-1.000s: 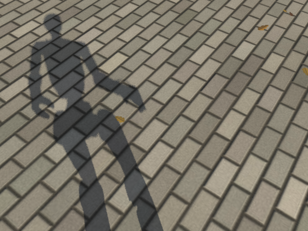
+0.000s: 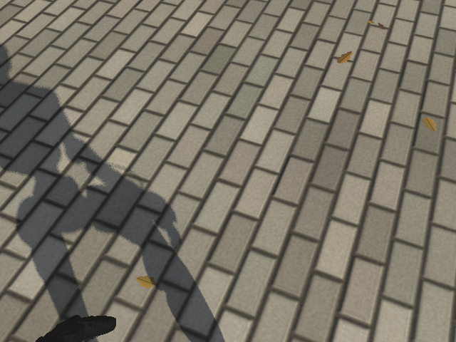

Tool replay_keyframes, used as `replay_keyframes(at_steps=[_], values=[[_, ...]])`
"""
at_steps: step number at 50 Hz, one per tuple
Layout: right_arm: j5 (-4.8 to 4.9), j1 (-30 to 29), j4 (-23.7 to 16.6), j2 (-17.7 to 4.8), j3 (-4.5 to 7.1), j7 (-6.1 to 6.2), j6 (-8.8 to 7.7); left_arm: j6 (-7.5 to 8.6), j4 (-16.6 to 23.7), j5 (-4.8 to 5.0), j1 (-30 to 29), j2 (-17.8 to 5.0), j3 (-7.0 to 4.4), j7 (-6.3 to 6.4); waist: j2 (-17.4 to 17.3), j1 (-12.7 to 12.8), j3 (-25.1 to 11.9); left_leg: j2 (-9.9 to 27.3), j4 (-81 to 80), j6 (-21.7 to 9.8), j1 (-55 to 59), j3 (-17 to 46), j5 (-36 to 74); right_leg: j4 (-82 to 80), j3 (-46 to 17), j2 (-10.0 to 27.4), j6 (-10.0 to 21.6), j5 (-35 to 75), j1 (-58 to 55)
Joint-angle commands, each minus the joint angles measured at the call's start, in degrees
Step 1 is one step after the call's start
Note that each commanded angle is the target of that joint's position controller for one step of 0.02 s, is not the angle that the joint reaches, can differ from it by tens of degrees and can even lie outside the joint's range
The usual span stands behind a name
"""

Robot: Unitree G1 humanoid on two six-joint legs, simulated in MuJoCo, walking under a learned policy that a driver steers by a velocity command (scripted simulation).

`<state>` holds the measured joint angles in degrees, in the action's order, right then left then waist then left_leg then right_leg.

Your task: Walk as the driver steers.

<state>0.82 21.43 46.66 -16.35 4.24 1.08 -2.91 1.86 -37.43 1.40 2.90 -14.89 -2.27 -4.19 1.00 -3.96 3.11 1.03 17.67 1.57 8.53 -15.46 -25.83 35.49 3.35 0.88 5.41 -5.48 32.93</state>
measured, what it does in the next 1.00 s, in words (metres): walks ahead, turning right: right foot, then left foot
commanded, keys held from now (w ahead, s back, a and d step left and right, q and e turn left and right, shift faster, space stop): w+e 0.12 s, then e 0.36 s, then no key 0.52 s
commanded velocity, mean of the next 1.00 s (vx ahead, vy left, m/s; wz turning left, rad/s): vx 0.17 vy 0.00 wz -0.40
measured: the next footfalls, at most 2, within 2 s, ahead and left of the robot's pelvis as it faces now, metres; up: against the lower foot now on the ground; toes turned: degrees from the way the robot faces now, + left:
right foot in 0.02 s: +0.19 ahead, -0.09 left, +0.00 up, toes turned -3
left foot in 0.48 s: +0.44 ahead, +0.05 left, +0.00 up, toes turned -23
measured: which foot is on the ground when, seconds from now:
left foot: down 0.00-0.04, up 0.06-0.46, down 0.48-1.00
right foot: up 0.00-0.00, down 0.02-0.48, up 0.50-0.80, down 0.82-1.00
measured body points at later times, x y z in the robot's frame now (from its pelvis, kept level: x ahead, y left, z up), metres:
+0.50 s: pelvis +0.25 +0.00 +0.00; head +0.29 -0.01 +0.45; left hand +0.44 +0.26 -0.10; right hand +0.38 -0.30 -0.07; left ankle +0.40 +0.07 -0.72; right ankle +0.15 -0.08 -0.71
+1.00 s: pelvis +0.30 -0.03 +0.02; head +0.30 -0.04 +0.47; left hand +0.52 +0.15 -0.09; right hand +0.30 -0.31 -0.11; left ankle +0.40 +0.07 -0.72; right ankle +0.24 -0.13 -0.72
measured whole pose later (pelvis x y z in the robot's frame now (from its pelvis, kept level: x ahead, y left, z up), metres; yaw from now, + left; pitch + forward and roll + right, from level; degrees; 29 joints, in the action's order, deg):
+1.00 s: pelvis +0.30 -0.03 +0.02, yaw -24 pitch -1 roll +1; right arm -1.3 10.8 45.9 -14.3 1.1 -0.1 -0.5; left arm -1.0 -41.5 -1.4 12.8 -13.0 -1.0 0.6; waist -0.8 -1.7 1.5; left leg 0.5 28.0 0.9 -16.4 -0.6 -10.2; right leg 31.4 -2.9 -0.6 0.2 -18.0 12.1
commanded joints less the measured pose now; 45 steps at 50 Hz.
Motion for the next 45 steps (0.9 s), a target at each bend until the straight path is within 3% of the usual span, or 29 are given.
replay_keyframes(at_steps=[1, 2, 3, 4, 5, 6, 7, 8, 10, 12, 15, 18, 22, 23, 24, 25, 26, 27, 28, 30, 32, 34, 37, 40, 41, 42, 43, 44, 45], values=[[0.59, -3.20, -4.41, -12.07, 2.54, 0.97, 0.20, -0.31, 0.33, 0.20, 18.28, -12.84, -5.82, 1.28, -4.71, 13.92, -11.26, 11.71, 30.74, -4.64, -12.55, 2.10, 64.40, -3.91, 0.25, -5.17, 5.62, -1.64, -29.68], [-1.92, 2.05, -6.89, -4.24, 0.17, 0.29, -0.84, -0.60, -0.27, 0.30, 21.19, -18.98, -7.00, 2.47, 10.47, 9.35, -16.59, 3.48, 52.58, -1.00, -37.57, 3.82, 12.13, -3.57, -25.53, 9.63, 13.59, -2.45, -51.90], [-1.09, 1.10, -8.40, -3.93, -0.95, -0.52, -3.24, 0.44, 1.80, 0.12, 21.04, -18.33, -6.30, 2.26, 9.28, 9.08, -26.85, -4.54, 64.30, -0.28, -48.90, 18.05, -9.95, -14.69, -53.30, 18.54, 21.70, -13.64, -59.50], [1.27, -6.97, -10.11, -8.57, 0.32, -1.20, -4.62, 1.14, 1.45, -0.36, 20.02, -14.15, -5.17, 2.03, 3.36, 11.76, -20.52, -0.97, 64.56, -1.41, -54.31, 22.38, -4.74, -18.72, -46.86, 16.98, 17.36, -14.00, -55.10], [1.72, -9.36, -11.26, -8.27, 0.02, -1.20, -5.34, 1.64, 1.27, -0.27, 17.03, -12.61, -4.68, 2.06, 1.04, 9.59, -12.65, 1.42, 59.64, -2.37, -54.53, 21.53, 0.77, -19.38, -38.98, 14.76, 14.98, -10.70, -46.12], [0.38, -9.25, -10.48, -7.79, 0.03, -0.73, -5.45, 1.82, 1.83, -0.13, 13.00, -10.87, -4.10, 2.15, -2.51, 6.55, -8.12, 3.80, 54.46, -2.09, -51.58, 21.06, 4.19, -19.49, -32.67, 12.10, 12.97, -4.56, -37.24], [-0.79, -8.54, -10.08, -8.48, 0.53, -0.42, -4.94, 1.89, 2.95, -0.75, 9.64, -9.35, -3.56, 2.36, -1.44, 4.35, -5.53, 5.02, 51.22, -1.30, -47.40, 20.90, 6.23, -20.09, -28.01, 10.11, 12.11, 5.53, -30.36], [-1.33, -7.59, -9.87, -8.72, 0.74, -0.42, -4.11, 1.84, 3.70, -1.37, 8.08, -9.13, -3.41, 2.63, 0.01, 2.84, -4.94, 5.37, 50.23, -0.37, -43.88, 20.70, 6.88, -20.54, -25.34, 8.95, 11.90, 14.17, -25.87], [-2.07, -6.40, -9.43, -7.17, 0.41, -0.19, -2.78, 1.86, 2.99, -1.31, 7.86, -10.07, -3.72, 3.29, -0.10, 1.77, -4.99, 4.75, 46.21, 1.90, -40.96, 18.98, 7.79, -19.77, -19.97, 7.51, 11.82, 28.89, -20.47], [-2.33, -8.63, -10.12, -5.37, -0.22, 0.17, -2.03, 1.36, 1.94, -1.12, 9.05, -11.50, -4.14, 4.20, 0.58, 2.22, -5.09, 2.71, 39.44, 3.41, -40.32, 17.50, 12.33, -18.33, -15.92, 4.86, 10.50, 35.26, -17.50], [-1.91, -14.13, -11.19, -3.84, -1.03, -0.04, -1.72, -0.45, 0.88, -0.17, 10.44, -11.63, -4.28, 5.43, 3.38, 4.39, -7.27, -0.60, 26.59, 4.00, -36.23, 17.04, 22.70, -15.44, -13.87, 1.33, 6.67, 30.31, -16.28], [-1.02, -18.96, -12.21, -4.75, -0.90, -0.90, -1.68, -1.93, 0.20, 0.02, 12.29, -11.71, -4.32, 6.19, 4.79, 6.40, -8.26, -2.91, 17.85, 3.74, -34.34, 18.39, 26.96, -12.94, -18.60, 2.40, 4.94, 21.02, -18.92], [-1.37, -16.07, -11.64, -7.61, 0.55, -1.37, -2.47, -2.53, 1.29, -0.26, 9.80, -10.25, -3.98, 6.62, 6.66, 3.76, -8.25, -2.68, 9.19, 0.64, -30.96, 21.12, 24.21, -4.71, -27.09, 3.54, 2.92, 14.55, -24.28], [-1.87, -13.57, -11.18, -8.15, 0.83, -1.13, -3.01, -2.41, 1.96, -0.30, 8.83, -9.01, -3.57, 6.55, 5.90, 2.15, -9.20, -0.64, 4.30, -1.14, -25.14, 20.90, 31.94, 0.02, -26.24, 0.95, 0.99, 11.31, -23.12], [-2.98, -10.58, -11.48, -11.27, 1.33, -0.52, -3.10, -2.10, 3.18, -1.29, 10.24, -5.71, -2.46, 6.42, -1.66, 2.14, -15.05, 10.08, 6.00, -5.19, -12.66, 29.42, 48.69, 12.93, -21.33, -3.52, -1.82, -3.62, -17.32], [-4.64, -10.41, -11.61, -12.51, 1.21, -0.36, -2.14, -1.91, 2.60, -1.02, 21.04, -3.74, -1.81, 6.29, -16.25, 7.27, -19.70, 23.85, 6.84, -16.91, 0.22, 47.83, 64.12, 26.34, -16.49, -11.67, -5.41, -37.46, -3.85], [-2.34, -10.45, -11.31, -9.94, 1.18, -0.57, -1.24, -2.26, 0.59, -0.70, 24.66, -9.93, -2.85, 6.02, -14.81, 7.37, -21.54, 26.31, 5.36, -20.18, -1.81, 54.88, 49.30, 34.34, -15.82, -6.62, -7.52, -35.28, -0.91], [-1.67, -12.51, -12.50, -6.23, 0.11, -0.51, -0.71, -3.28, -0.03, -0.15, 19.15, -13.32, -3.96, 6.29, -8.88, 5.02, -15.74, 21.24, 4.88, -17.70, -6.29, 46.58, 40.38, 37.88, -14.47, -4.84, -9.15, -30.83, 0.49], [-1.97, -13.88, -12.46, -4.86, -0.51, -0.59, 0.05, -4.37, 0.24, -0.27, 15.31, -13.01, -4.10, 6.78, -5.73, 4.46, -12.80, 17.24, 3.93, -15.06, -10.76, 40.40, 33.27, 37.92, -12.87, -3.98, -9.88, -27.36, 0.71], [-1.96, -16.73, -12.02, -5.05, -0.94, -0.56, 1.05, -5.64, 1.25, -0.52, 12.98, -10.46, -3.62, 6.95, -6.97, 5.27, -7.45, 12.62, 0.70, -13.46, -20.28, 33.34, 26.97, 33.84, -11.35, -2.76, -10.50, -23.50, -2.69], [-2.31, -17.21, -11.18, -5.01, -0.87, -0.57, 1.31, -5.39, 1.15, -0.69, 13.56, -6.75, -2.48, 6.72, -9.14, 5.68, -7.06, 9.43, -0.58, -13.03, -23.01, 27.69, 27.63, 25.07, -8.07, -2.70, -10.53, -21.99, -7.59], [-1.99, -17.01, -10.39, -5.24, -0.75, -0.60, 1.44, -4.87, 1.08, -1.24, 12.80, -5.29, -1.74, 6.52, -10.19, 5.00, -8.82, 9.68, -0.10, -13.94, -21.91, 26.31, 29.93, 16.51, -6.70, -1.58, -10.27, -21.77, -11.71], [-1.28, -15.33, -9.16, -7.01, -0.28, -0.77, 1.90, -4.57, 1.06, -1.25, 10.99, -6.13, -1.67, 5.97, -10.84, 3.34, -10.05, 11.39, 0.40, -15.08, -20.12, 27.83, 26.19, 6.69, -5.75, -0.80, -9.08, -17.33, -15.61], [-0.51, -15.71, -8.21, -6.57, -0.79, -0.92, 2.38, -4.44, -0.46, -1.53, 12.70, -5.81, -1.76, 5.24, -9.52, 5.23, -8.23, 9.92, 1.50, -12.31, -24.81, 26.90, 15.91, -8.03, -3.81, -1.73, -6.23, -7.26, -23.54], [-0.51, -13.37, -7.09, -5.51, -1.24, -1.07, 2.15, -4.35, 0.11, -2.19, 11.79, -6.66, -1.76, 5.22, -7.91, 5.02, -7.55, 8.63, 1.86, -9.14, -27.74, 26.15, 11.80, -11.35, -6.13, -0.19, -4.54, -4.10, -26.73], [-1.45, -12.47, -6.98, -4.13, -1.79, -1.42, 1.70, -4.26, 1.12, -2.95, 11.48, -9.56, -2.08, 5.52, -2.14, 3.96, -7.75, 5.92, 6.37, -5.34, -30.95, 22.94, 7.94, -12.98, -13.47, 6.37, -1.91, -0.27, -29.21], [-2.08, -10.77, -7.24, -1.37, -2.28, -1.61, 1.30, -4.16, 0.13, -2.90, 8.91, -10.44, -2.20, 5.43, 8.86, 0.35, -7.14, 0.33, 8.09, -1.70, -26.67, 15.84, 6.68, -14.06, -16.40, 9.08, 1.55, -8.73, -20.44], [-2.80, -13.75, -6.79, -2.74, -2.15, -1.45, 1.32, -3.57, 1.14, -3.06, 6.40, -6.12, -1.14, 4.99, 7.63, 2.11, -5.07, 0.31, 9.03, 0.00, -21.78, 16.06, 10.70, -16.40, -16.20, 7.72, 1.41, -17.33, -14.77], [-2.68, -14.79, -6.53, -3.19, -1.90, -1.44, 1.36, -3.00, 0.70, -3.59, 6.14, -4.50, -0.57, 4.81, 6.77, 2.25, -3.70, 0.39, 8.58, 0.15, -20.36, 16.32, 13.30, -16.75, -14.96, 6.11, -0.41, -20.71, -13.17]])
Velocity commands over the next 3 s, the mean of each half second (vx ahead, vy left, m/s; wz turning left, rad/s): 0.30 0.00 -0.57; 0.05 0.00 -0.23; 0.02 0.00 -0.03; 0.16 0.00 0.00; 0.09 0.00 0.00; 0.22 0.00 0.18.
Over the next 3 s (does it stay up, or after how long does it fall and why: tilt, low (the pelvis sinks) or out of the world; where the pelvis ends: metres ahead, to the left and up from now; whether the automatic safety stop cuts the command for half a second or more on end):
stays up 0.61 -0.18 0.01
